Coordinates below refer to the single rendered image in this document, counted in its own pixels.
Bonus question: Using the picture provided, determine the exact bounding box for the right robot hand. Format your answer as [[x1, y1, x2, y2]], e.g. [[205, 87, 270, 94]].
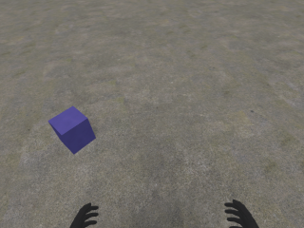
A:
[[224, 199, 259, 228]]

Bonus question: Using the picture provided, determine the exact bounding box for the left robot hand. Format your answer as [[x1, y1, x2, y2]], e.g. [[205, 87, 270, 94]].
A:
[[69, 202, 99, 228]]

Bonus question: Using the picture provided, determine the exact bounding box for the carton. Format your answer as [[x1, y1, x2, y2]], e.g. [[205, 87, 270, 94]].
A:
[[48, 106, 96, 154]]

